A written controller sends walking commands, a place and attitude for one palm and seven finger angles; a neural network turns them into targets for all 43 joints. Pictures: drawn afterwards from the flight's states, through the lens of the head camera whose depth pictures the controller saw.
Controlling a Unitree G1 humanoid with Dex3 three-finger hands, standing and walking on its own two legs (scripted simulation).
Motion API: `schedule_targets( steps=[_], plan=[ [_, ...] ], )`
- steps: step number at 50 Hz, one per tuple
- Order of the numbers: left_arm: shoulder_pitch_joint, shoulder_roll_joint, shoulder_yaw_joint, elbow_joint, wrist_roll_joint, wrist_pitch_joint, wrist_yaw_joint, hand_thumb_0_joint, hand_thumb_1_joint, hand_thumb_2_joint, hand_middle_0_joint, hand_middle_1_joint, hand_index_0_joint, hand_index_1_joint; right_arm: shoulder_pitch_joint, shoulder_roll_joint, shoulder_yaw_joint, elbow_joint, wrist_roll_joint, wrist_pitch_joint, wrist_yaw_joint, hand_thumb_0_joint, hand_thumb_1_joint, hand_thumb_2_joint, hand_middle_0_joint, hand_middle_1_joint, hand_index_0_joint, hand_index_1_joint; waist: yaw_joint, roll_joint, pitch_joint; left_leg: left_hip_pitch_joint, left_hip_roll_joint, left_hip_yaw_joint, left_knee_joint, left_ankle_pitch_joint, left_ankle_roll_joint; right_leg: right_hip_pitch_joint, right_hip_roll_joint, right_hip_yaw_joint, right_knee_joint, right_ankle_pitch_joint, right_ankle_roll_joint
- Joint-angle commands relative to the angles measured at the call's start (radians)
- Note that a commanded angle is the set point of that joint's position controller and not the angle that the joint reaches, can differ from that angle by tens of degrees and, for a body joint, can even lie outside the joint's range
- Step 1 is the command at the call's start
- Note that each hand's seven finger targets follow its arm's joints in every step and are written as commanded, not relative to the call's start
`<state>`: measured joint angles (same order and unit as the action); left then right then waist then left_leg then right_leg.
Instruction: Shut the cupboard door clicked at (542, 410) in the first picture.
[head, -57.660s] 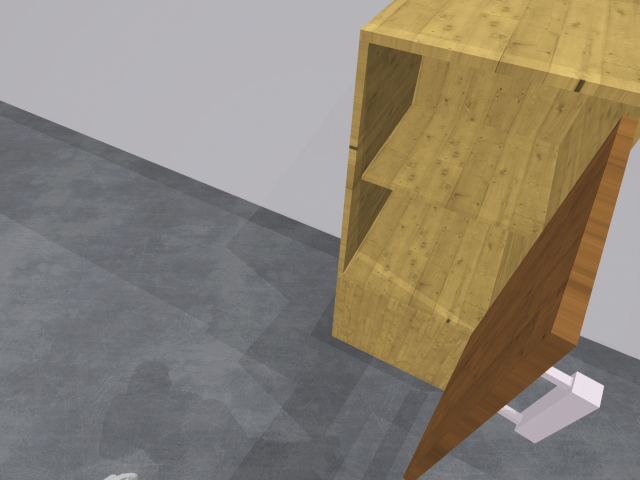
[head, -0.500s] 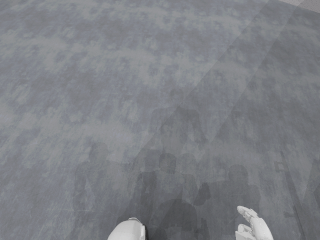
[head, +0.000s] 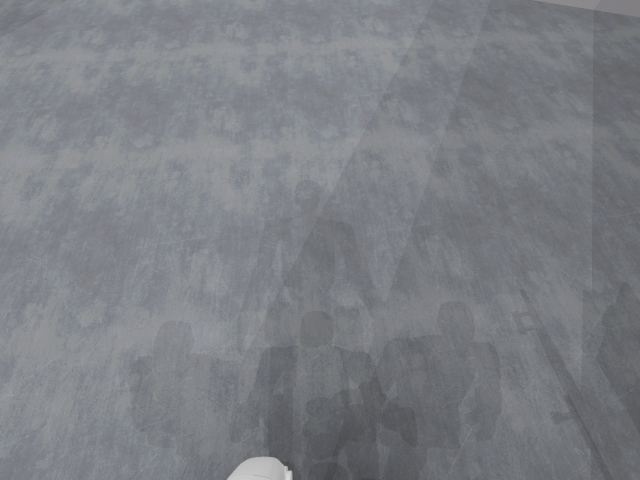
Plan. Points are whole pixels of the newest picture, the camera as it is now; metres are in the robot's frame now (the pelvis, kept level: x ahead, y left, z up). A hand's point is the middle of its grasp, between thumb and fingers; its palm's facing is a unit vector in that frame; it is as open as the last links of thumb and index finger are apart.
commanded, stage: turn to face it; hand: left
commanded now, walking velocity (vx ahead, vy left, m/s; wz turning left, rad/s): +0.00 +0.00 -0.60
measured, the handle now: out of the picture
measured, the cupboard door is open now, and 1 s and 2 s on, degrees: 32 32 32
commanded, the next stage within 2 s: none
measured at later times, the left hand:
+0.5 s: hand (208, 398) +0.23 +0.19 -0.14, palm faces -0.30 -0.91 -0.27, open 7.4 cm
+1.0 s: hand (236, 393) +0.25 +0.16 -0.17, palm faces -0.53 -0.83 -0.18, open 7.4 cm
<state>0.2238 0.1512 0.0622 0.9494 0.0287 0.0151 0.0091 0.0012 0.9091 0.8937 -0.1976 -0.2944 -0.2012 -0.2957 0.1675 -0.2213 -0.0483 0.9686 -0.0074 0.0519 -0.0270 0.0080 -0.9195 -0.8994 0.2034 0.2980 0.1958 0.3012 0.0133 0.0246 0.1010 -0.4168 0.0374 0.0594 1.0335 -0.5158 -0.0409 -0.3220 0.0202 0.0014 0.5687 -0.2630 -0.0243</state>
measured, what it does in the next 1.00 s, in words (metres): steps on the spot, turning right: left foot, then right foot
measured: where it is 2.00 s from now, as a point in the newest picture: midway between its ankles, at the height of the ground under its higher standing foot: outside the picture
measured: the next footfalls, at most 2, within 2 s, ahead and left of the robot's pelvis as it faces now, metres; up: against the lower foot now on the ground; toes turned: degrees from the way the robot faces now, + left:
left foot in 0.16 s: +0.09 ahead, +0.15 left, +0.00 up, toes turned -4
right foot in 0.52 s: +0.03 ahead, -0.11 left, +0.00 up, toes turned -23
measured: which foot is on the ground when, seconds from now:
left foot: up 0.00-0.14, down 0.16-0.52, up 0.54-0.84, down 0.86-1.00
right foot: down 0.00-0.16, up 0.18-0.50, down 0.52-0.86, up 0.88-1.00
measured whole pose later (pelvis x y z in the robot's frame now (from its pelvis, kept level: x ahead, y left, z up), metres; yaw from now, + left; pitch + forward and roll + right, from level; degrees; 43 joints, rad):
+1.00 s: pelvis +0.06 +0.03 +0.01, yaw -35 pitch +1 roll -2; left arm 0.17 0.25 0.09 0.90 0.02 0.08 -0.04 0.01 0.91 0.89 -0.20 -0.29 -0.20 -0.30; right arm 0.20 -0.20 -0.01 0.85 -0.03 0.02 -0.03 0.01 -0.91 -0.90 0.21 0.30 0.20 0.30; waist 0.01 -0.03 0.10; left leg -0.28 0.10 0.12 0.55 -0.29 0.00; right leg -0.48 0.02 0.00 1.07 -0.49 0.04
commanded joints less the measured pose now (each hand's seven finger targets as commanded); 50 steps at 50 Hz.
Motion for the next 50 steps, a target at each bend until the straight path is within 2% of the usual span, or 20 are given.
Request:
schedule_targets(
  steps=[1, 6, 7, 8, 9, 14, 21, 24, 25, 26, 27, 28, 32, 38, 41, 42, 43, 44, 47, 50],
  plan=[
    [0.038, 0.221, 0.061, -0.066, 0.001, -0.004, 0.022, 0.000, 0.900, 0.900, -0.200, -0.300, -0.200, -0.300, -0.007, -0.037, -0.006, -0.109, -0.001, -0.032, -0.004, 0.000, -0.900, -0.900, 0.200, 0.300, 0.200, 0.300, 0.008, -0.126, -0.198, -0.077, 0.011, -0.045, -0.110, 0.042, -0.020, 0.253, -0.260, 0.285, -0.150, 0.623, -0.177],
    [-0.057, 0.223, 0.066, -0.097, -0.009, 0.018, 0.004, 0.000, 0.900, 0.900, -0.200, -0.300, -0.200, -0.300, 0.107, -0.060, -0.012, -0.096, 0.002, -0.044, -0.011, 0.000, -0.900, -0.900, 0.200, 0.300, 0.200, 0.300, -0.053, -0.147, -0.157, 0.239, -0.014, -0.023, -0.552, 0.294, -0.011, 0.010, -0.159, 0.273, -0.085, 0.364, -0.077],
    [-0.065, 0.183, 0.057, -0.116, -0.016, 0.022, -0.001, 0.000, 0.900, 0.900, -0.200, -0.300, -0.200, -0.300, 0.144, -0.116, -0.022, -0.095, -0.005, -0.055, -0.013, 0.000, -0.900, -0.900, 0.200, 0.300, 0.200, 0.300, -0.063, 0.007, -0.182, 0.335, 0.101, -0.140, -0.679, 0.325, 0.021, -0.085, -0.070, 0.201, 0.007, 0.181, -0.023],
    [-0.051, 0.130, 0.045, -0.142, -0.023, 0.024, -0.012, 0.000, 0.900, 0.900, -0.200, -0.300, -0.200, -0.300, 0.162, -0.221, -0.038, -0.107, -0.022, -0.060, -0.016, 0.000, -0.900, -0.900, 0.200, 0.300, 0.200, 0.300, -0.062, 0.287, -0.169, 0.370, 0.345, -0.373, -0.753, 0.426, 0.128, -0.225, 0.047, 0.062, 0.207, -0.200, 0.034],
    [-0.069, 0.153, 0.045, -0.164, -0.015, 0.019, -0.018, 0.000, 0.900, 0.900, -0.200, -0.300, -0.200, -0.300, 0.163, -0.243, -0.043, -0.126, -0.026, -0.052, -0.020, 0.000, -0.900, -0.900, 0.200, 0.300, 0.200, 0.300, -0.073, 0.237, -0.141, 0.279, 0.443, -0.431, -0.759, 0.440, 0.219, -0.217, 0.020, 0.030, 0.395, -0.352, 0.046],
    [-0.097, 0.146, 0.042, -0.145, -0.013, 0.037, -0.043, 0.000, 0.900, 0.900, -0.200, -0.300, -0.200, -0.300, 0.067, -0.182, -0.026, -0.148, -0.031, -0.056, -0.021, 0.000, -0.900, -0.900, 0.200, 0.300, 0.200, 0.300, -0.022, 0.135, -0.131, 0.334, 0.303, -0.124, -0.656, 0.795, 0.187, -0.223, -0.043, -0.009, 0.497, -0.233, 0.074],
    [-0.143, 0.146, 0.030, -0.177, -0.008, 0.033, -0.050, 0.000, 0.900, 0.900, -0.200, -0.300, -0.200, -0.300, 0.108, -0.211, -0.046, -0.125, -0.027, -0.045, -0.005, 0.000, -0.900, -0.900, 0.200, 0.300, 0.200, 0.300, -0.053, 0.191, -0.129, 0.324, 0.314, -0.005, -0.604, 0.768, 0.151, -0.055, -0.015, -0.097, 0.168, -0.149, 0.048],
    [-0.034, 0.192, 0.039, -0.149, -0.006, 0.021, -0.044, 0.000, 0.900, 0.900, -0.200, -0.300, -0.200, -0.300, 0.071, -0.216, -0.050, -0.134, -0.016, -0.040, 0.005, 0.000, -0.900, -0.900, 0.200, 0.300, 0.200, 0.300, 0.014, 0.106, -0.157, 0.219, 0.273, 0.067, -0.440, 0.639, 0.071, 0.175, -0.020, -0.093, -0.109, 0.100, 0.017],
    [0.030, 0.271, 0.054, -0.132, 0.002, 0.009, -0.033, 0.000, 0.900, 0.900, -0.200, -0.300, -0.200, -0.300, 0.072, -0.174, -0.044, -0.152, -0.006, -0.039, 0.011, 0.000, -0.900, -0.900, 0.200, 0.300, 0.200, 0.300, 0.040, -0.077, -0.203, 0.056, 0.192, 0.135, -0.264, 0.427, 0.011, 0.356, -0.178, 0.088, -0.177, 0.297, -0.040],
    [0.087, 0.364, 0.070, -0.114, 0.001, 0.002, -0.020, 0.000, 0.900, 0.900, -0.200, -0.300, -0.200, -0.300, 0.012, -0.106, -0.022, -0.203, -0.004, -0.036, 0.013, 0.000, -0.900, -0.900, 0.200, 0.300, 0.200, 0.300, 0.074, -0.308, -0.185, -0.181, 0.043, 0.126, -0.029, -0.122, -0.035, 0.411, -0.399, 0.369, -0.198, 0.647, -0.160],
    [0.118, 0.371, 0.073, -0.107, -0.011, 0.008, -0.005, 0.000, 0.900, 0.900, -0.200, -0.300, -0.200, -0.300, -0.030, -0.124, -0.019, -0.217, -0.007, -0.020, 0.001, 0.000, -0.900, -0.900, 0.200, 0.300, 0.200, 0.300, 0.092, -0.232, -0.169, -0.204, 0.057, -0.014, 0.097, -0.132, -0.030, 0.349, -0.423, 0.383, -0.183, 0.721, -0.216],
    [0.067, 0.341, 0.074, -0.117, -0.007, 0.008, 0.007, 0.000, 0.900, 0.900, -0.200, -0.300, -0.200, -0.300, -0.031, -0.117, -0.019, -0.205, -0.004, -0.020, -0.008, 0.000, -0.900, -0.900, 0.200, 0.300, 0.200, 0.300, 0.060, -0.302, -0.165, -0.256, 0.066, -0.059, 0.153, -0.092, -0.029, 0.347, -0.371, 0.389, -0.176, 0.663, -0.223],
    [-0.083, 0.271, 0.051, -0.165, -0.004, 0.008, 0.009, 0.000, 0.900, 0.900, -0.200, -0.300, -0.200, -0.300, 0.026, -0.116, -0.018, -0.160, -0.006, -0.017, 0.006, 0.000, -0.900, -0.900, 0.200, 0.300, 0.200, 0.300, -0.018, -0.173, -0.176, -0.114, 0.065, -0.046, 0.053, 0.084, -0.046, 0.216, -0.249, 0.211, -0.161, 0.522, -0.159],
    [-0.081, 0.293, 0.061, -0.160, 0.003, 0.016, -0.005, 0.000, 0.900, 0.900, -0.200, -0.300, -0.200, -0.300, 0.033, -0.097, -0.017, -0.172, -0.001, -0.024, 0.006, 0.000, -0.900, -0.900, 0.200, 0.300, 0.200, 0.300, -0.015, -0.177, -0.135, 0.020, 0.009, -0.017, -0.248, 0.102, -0.034, 0.095, -0.226, 0.299, -0.176, 0.327, -0.155],
    [-0.109, 0.262, 0.058, -0.163, -0.010, 0.024, -0.008, 0.000, 0.900, 0.900, -0.200, -0.300, -0.200, -0.300, 0.119, -0.114, -0.018, -0.149, 0.000, -0.043, -0.004, 0.000, -0.900, -0.900, 0.200, 0.300, 0.200, 0.300, -0.064, -0.148, -0.156, 0.239, 0.006, -0.029, -0.555, 0.279, -0.018, -0.027, -0.162, 0.305, -0.085, 0.256, -0.078],
    [-0.095, 0.210, 0.048, -0.175, -0.017, 0.028, -0.012, 0.000, 0.900, 0.900, -0.200, -0.300, -0.200, -0.300, 0.146, -0.173, -0.029, -0.145, -0.008, -0.053, -0.007, 0.000, -0.900, -0.900, 0.200, 0.300, 0.200, 0.300, -0.067, 0.027, -0.177, 0.330, 0.142, -0.176, -0.688, 0.281, 0.027, -0.129, -0.054, 0.223, 0.032, 0.072, -0.022],
    [-0.070, 0.159, 0.038, -0.193, -0.024, 0.029, -0.023, 0.000, 0.900, 0.900, -0.200, -0.300, -0.200, -0.300, 0.163, -0.274, -0.045, -0.156, -0.024, -0.056, -0.011, 0.000, -0.900, -0.900, 0.200, 0.300, 0.200, 0.300, -0.065, 0.303, -0.176, 0.373, 0.386, -0.404, -0.760, 0.368, 0.144, -0.255, 0.056, 0.057, 0.266, -0.276, 0.035],
    [-0.087, 0.193, 0.041, -0.193, -0.010, 0.028, -0.027, 0.000, 0.900, 0.900, -0.200, -0.300, -0.200, -0.300, 0.160, -0.272, -0.043, -0.159, -0.027, -0.056, -0.014, 0.000, -0.900, -0.900, 0.200, 0.300, 0.200, 0.300, -0.074, 0.257, -0.171, 0.310, 0.462, -0.433, -0.767, 0.384, 0.211, -0.251, 0.015, 0.048, 0.469, -0.363, 0.043],
    [-0.088, 0.187, 0.052, -0.161, -0.008, 0.033, -0.048, 0.000, 0.900, 0.900, -0.200, -0.300, -0.200, -0.300, 0.042, -0.200, -0.023, -0.188, -0.027, -0.060, -0.019, 0.000, -0.900, -0.900, 0.200, 0.300, 0.200, 0.300, -0.017, 0.155, -0.117, 0.253, 0.346, -0.204, -0.709, 0.572, 0.186, -0.251, -0.045, 0.023, 0.605, -0.242, 0.067],
    [-0.103, 0.150, 0.042, -0.163, -0.013, 0.041, -0.054, 0.000, 0.900, 0.900, -0.200, -0.300, -0.200, -0.300, 0.074, -0.190, -0.028, -0.166, -0.028, -0.055, -0.019, 0.000, -0.900, -0.900, 0.200, 0.300, 0.200, 0.300, -0.035, 0.149, -0.138, 0.325, 0.311, -0.062, -0.659, 0.699, 0.172, -0.209, -0.048, -0.029, 0.469, -0.218, 0.077]
  ],
)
